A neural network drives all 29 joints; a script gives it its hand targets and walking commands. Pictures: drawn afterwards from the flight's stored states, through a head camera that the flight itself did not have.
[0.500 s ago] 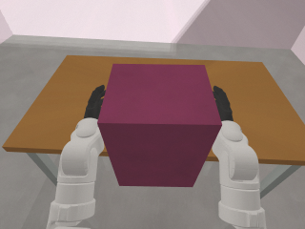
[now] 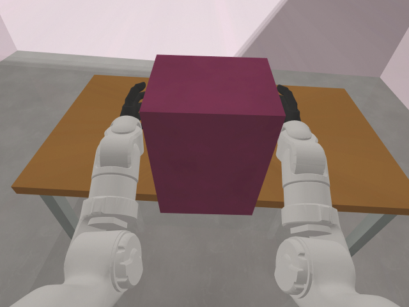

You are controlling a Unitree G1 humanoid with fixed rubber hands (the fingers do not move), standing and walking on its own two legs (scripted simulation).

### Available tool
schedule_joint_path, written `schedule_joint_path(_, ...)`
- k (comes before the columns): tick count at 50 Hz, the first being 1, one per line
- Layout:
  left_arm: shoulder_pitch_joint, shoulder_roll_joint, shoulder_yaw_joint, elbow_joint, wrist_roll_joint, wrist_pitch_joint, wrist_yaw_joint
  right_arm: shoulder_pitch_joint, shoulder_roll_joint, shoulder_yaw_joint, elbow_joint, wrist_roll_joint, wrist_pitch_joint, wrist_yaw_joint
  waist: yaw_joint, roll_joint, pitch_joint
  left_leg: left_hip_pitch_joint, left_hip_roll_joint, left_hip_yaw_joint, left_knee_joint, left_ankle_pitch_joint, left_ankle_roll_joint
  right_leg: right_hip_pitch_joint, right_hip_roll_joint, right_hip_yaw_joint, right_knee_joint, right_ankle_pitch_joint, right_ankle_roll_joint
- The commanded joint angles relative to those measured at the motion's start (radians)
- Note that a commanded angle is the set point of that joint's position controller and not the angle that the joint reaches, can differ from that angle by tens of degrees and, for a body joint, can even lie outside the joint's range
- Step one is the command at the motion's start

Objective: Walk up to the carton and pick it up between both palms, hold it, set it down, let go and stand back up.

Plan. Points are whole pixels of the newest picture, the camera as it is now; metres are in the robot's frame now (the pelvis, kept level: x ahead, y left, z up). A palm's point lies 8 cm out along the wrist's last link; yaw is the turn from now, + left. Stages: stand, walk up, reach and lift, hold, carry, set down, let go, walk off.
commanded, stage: hold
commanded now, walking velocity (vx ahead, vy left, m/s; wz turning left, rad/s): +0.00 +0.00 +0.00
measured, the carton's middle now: (208, 142) +0.40 +0.00 +0.14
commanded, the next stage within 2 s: none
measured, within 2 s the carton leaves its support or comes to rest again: neither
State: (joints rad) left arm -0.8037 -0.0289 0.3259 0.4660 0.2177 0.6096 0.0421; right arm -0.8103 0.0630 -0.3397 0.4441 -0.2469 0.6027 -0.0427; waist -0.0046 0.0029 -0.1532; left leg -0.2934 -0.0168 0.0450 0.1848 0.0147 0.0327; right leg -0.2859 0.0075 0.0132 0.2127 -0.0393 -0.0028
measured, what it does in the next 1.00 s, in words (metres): stands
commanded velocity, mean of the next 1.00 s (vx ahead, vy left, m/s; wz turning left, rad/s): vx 0.00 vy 0.00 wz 0.00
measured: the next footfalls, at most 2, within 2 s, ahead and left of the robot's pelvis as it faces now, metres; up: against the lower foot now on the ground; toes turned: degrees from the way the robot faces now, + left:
none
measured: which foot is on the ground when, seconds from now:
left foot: down 0.00-1.00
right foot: down 0.00-1.00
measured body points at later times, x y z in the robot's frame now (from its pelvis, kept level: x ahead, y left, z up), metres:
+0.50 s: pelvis +0.06 -0.02 +0.01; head +0.05 -0.02 +0.46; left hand +0.41 +0.13 +0.15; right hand +0.42 -0.17 +0.16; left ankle +0.06 +0.09 -0.75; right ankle +0.05 -0.12 -0.75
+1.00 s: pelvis -0.01 +0.00 +0.00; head -0.04 +0.00 +0.45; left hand +0.38 +0.15 +0.18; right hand +0.37 -0.15 +0.19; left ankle +0.06 +0.09 -0.75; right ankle +0.05 -0.12 -0.75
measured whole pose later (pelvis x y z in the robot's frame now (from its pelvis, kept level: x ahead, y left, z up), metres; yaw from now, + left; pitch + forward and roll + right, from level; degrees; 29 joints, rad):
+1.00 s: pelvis -0.01 +0.00 +0.00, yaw +0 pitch +2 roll -1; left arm -0.68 -0.03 0.25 0.29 0.18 0.71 0.02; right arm -0.67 0.10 -0.26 0.22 -0.22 0.73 -0.07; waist -0.02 0.01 -0.11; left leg -0.24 -0.01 0.03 0.19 -0.03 0.03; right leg -0.24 0.01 0.01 0.22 -0.11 0.00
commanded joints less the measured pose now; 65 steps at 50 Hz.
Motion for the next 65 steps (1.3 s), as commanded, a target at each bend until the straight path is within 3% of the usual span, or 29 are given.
schedule_joint_path(1,-0.616,-0.498,-0.299,-0.089,-0.098,-0.080,-0.103,-0.582,0.421,0.298,-0.024,0.091,-0.080,0.146,-0.021,0.020,-0.424,0.376,0.020,-0.050,-0.011,-0.153,-0.046,-0.012,0.032,-0.037,-0.080,-0.164,-0.028)
schedule_joint_path(4,-0.674,-0.543,-0.371,-0.193,-0.136,-0.114,-0.090,-0.641,0.457,0.362,-0.106,0.158,-0.121,0.149,-0.012,0.082,-0.462,0.371,0.027,-0.065,-0.009,-0.073,-0.047,0.025,0.028,-0.017,-0.063,-0.071,-0.042)
schedule_joint_path(7,-0.702,-0.582,-0.496,-0.331,-0.209,-0.136,-0.056,-0.698,0.508,0.499,-0.265,0.258,-0.143,0.126,0.002,0.065,-0.600,0.434,0.027,-0.068,0.036,0.217,-0.052,0.118,0.024,0.003,-0.045,0.149,-0.035)
schedule_joint_path(11,-0.590,-0.582,-0.614,-0.478,-0.272,-0.097,-0.005,-0.560,0.476,0.602,-0.368,0.311,-0.099,0.095,0.008,0.045,-0.671,0.541,0.025,-0.075,0.070,0.497,-0.074,0.232,0.035,0.016,-0.046,0.356,-0.016)
schedule_joint_path(14,-0.446,-0.566,-0.652,-0.542,-0.299,-0.033,0.014,-0.387,0.439,0.608,-0.387,0.309,-0.034,0.083,-0.010,0.046,-0.565,0.575,0.028,-0.080,0.060,0.569,-0.081,0.254,0.036,0.018,-0.061,0.411,-0.016)
schedule_joint_path(15,-0.407,-0.557,-0.648,-0.556,-0.296,-0.009,0.016,-0.344,0.430,0.610,-0.389,0.303,-0.012,0.083,-0.002,0.037,-0.517,0.581,0.032,-0.080,0.054,0.588,-0.086,0.257,0.036,0.018,-0.074,0.415,-0.015)
schedule_joint_path(18,-0.271,-0.559,-0.639,-0.575,-0.302,0.048,0.004,-0.271,0.428,0.625,-0.488,0.309,0.038,0.086,-0.013,0.038,-0.417,0.558,0.019,-0.081,0.021,0.591,-0.080,0.298,0.024,0.019,-0.077,0.499,0.000)
schedule_joint_path(24,-0.234,-0.528,-0.692,-0.808,-0.330,0.097,-0.033,-0.241,0.479,0.744,-0.761,0.354,0.102,0.080,0.000,-0.026,-0.450,0.468,-0.009,-0.087,-0.036,0.534,-0.059,0.476,0.001,0.027,-0.008,0.738,0.048)
schedule_joint_path(26,-0.229,-0.498,-0.717,-0.887,-0.352,0.109,-0.043,-0.228,0.505,0.799,-0.847,0.376,0.125,0.071,0.001,-0.054,-0.471,0.437,-0.022,-0.082,-0.060,0.447,-0.045,0.530,-0.013,0.025,0.030,0.792,0.070)
schedule_joint_path(29,-0.215,-0.450,-0.718,-0.916,-0.358,0.128,-0.063,-0.202,0.497,0.836,-0.918,0.376,0.160,0.062,0.004,-0.097,-0.476,0.383,-0.035,-0.078,-0.094,0.269,-0.027,0.553,-0.031,0.014,0.053,0.758,0.094)
schedule_joint_path(31,-0.191,-0.420,-0.696,-0.896,-0.339,0.137,-0.079,-0.162,0.493,0.827,-0.905,0.363,0.183,0.058,-0.002,-0.095,-0.434,0.350,-0.047,-0.070,-0.116,0.132,-0.017,0.534,-0.041,0.018,0.045,0.649,0.101)
schedule_joint_path(34,-0.193,-0.396,-0.640,-0.822,-0.304,0.147,-0.104,-0.132,0.479,0.755,-0.806,0.322,0.203,0.064,-0.013,-0.080,-0.308,0.330,-0.039,-0.059,-0.125,-0.025,-0.013,0.408,-0.044,0.024,-0.017,0.351,0.094)
schedule_joint_path(40,-0.336,-0.370,-0.493,-0.584,-0.195,0.115,-0.151,-0.261,0.436,0.563,-0.552,0.204,0.172,0.102,-0.019,-0.003,-0.158,0.278,-0.028,-0.021,-0.078,-0.200,-0.035,0.154,-0.019,0.011,-0.131,-0.205,0.040)
schedule_joint_path(45,-0.572,-0.425,-0.449,-0.468,-0.190,0.036,-0.149,-0.503,0.448,0.496,-0.442,0.186,0.081,0.112,-0.018,0.015,-0.257,0.238,0.001,-0.027,-0.048,-0.321,-0.024,0.038,0.008,-0.028,-0.091,-0.342,0.016)
schedule_joint_path(49,-0.662,-0.473,-0.411,-0.347,-0.169,-0.025,-0.128,-0.618,0.458,0.446,-0.318,0.179,0.010,0.114,-0.011,0.008,-0.362,0.242,0.014,-0.036,-0.011,-0.350,-0.017,-0.031,0.024,-0.037,-0.046,-0.344,0.005)
schedule_joint_path(54,-0.664,-0.503,-0.368,-0.214,-0.146,-0.052,-0.088,-0.627,0.438,0.374,-0.135,0.152,-0.037,0.120,-0.016,0.021,-0.515,0.395,0.021,-0.044,0.033,-0.165,-0.040,-0.093,0.032,-0.042,-0.040,-0.190,-0.011)
schedule_joint_path(55,-0.660,-0.497,-0.342,-0.178,-0.128,-0.052,-0.086,-0.621,0.423,0.341,-0.090,0.134,-0.042,0.129,-0.018,0.023,-0.527,0.428,0.025,-0.054,0.031,-0.191,-0.047,-0.110,0.034,-0.044,-0.043,-0.211,-0.015)
schedule_joint_path(57,-0.661,-0.506,-0.299,-0.101,-0.100,-0.052,-0.087,-0.624,0.376,0.266,-0.004,0.093,-0.065,0.157,-0.027,0.071,-0.485,0.441,0.046,-0.084,-0.002,-0.395,-0.059,-0.154,0.044,-0.058,-0.035,-0.308,-0.031)
schedule_joint_path(58,-0.673,-0.524,-0.287,-0.067,-0.084,-0.060,-0.089,-0.642,0.356,0.236,0.039,0.084,-0.084,0.168,-0.037,0.112,-0.434,0.407,0.052,-0.091,-0.014,-0.445,-0.058,-0.173,0.048,-0.064,-0.023,-0.323,-0.038)
schedule_joint_path(59,-0.693,-0.528,-0.279,-0.064,-0.083,-0.076,-0.089,-0.648,0.361,0.219,0.070,0.074,-0.101,0.177,-0.045,0.110,-0.399,0.388,0.054,-0.091,-0.008,-0.445,-0.056,-0.185,0.048,-0.069,-0.017,-0.318,-0.045)
schedule_joint_path(60,-0.725,-0.549,-0.290,-0.078,-0.095,-0.097,-0.089,-0.670,0.382,0.226,0.065,0.079,-0.121,0.182,-0.054,0.093,-0.380,0.376,0.057,-0.091,0.006,-0.403,-0.055,-0.201,0.047,-0.063,-0.014,-0.293,-0.051)
schedule_joint_path(61,-0.748,-0.558,-0.305,-0.107,-0.102,-0.116,-0.086,-0.688,0.420,0.258,0.046,0.108,-0.138,0.182,-0.045,0.084,-0.397,0.392,0.049,-0.075,0.036,-0.279,-0.053,-0.219,0.038,-0.049,-0.023,-0.242,-0.058)
schedule_joint_path(64,-0.763,-0.571,-0.423,-0.277,-0.181,-0.153,-0.059,-0.714,0.489,0.403,-0.114,0.205,-0.169,0.157,-0.021,0.005,-0.626,0.515,0.029,-0.070,0.099,0.160,-0.048,-0.095,0.027,-0.010,-0.010,0.126,-0.040)
schedule_joint_path(65,-0.744,-0.575,-0.462,-0.321,-0.199,-0.152,-0.047,-0.704,0.490,0.441,-0.171,0.226,-0.171,0.147,-0.019,0.001,-0.713,0.558,0.029,-0.076,0.107,0.228,-0.051,-0.025,0.030,-0.002,-0.002,0.197,-0.035)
